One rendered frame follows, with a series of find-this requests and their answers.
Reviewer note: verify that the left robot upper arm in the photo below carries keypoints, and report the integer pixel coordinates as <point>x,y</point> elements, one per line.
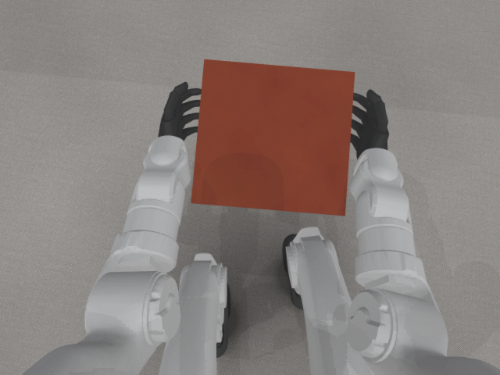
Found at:
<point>129,314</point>

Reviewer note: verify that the right robot upper arm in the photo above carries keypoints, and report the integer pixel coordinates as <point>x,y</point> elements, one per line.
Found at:
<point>398,334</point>

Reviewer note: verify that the carton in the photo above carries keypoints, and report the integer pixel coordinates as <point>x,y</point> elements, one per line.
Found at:
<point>273,137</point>

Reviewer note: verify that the right robot forearm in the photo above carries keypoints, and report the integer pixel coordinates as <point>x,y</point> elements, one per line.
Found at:
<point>384,230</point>

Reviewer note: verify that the robot right hand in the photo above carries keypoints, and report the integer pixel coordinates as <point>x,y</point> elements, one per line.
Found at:
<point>373,132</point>

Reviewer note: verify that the robot left hand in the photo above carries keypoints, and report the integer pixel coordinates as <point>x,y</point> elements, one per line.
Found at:
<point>173,121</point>

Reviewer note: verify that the left robot forearm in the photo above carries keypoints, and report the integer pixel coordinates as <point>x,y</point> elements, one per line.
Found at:
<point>148,241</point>

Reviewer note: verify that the left robot foot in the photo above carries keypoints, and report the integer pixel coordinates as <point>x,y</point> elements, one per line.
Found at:
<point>221,347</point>

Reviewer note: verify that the left robot thigh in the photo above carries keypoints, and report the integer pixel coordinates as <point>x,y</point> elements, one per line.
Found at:
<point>202,295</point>

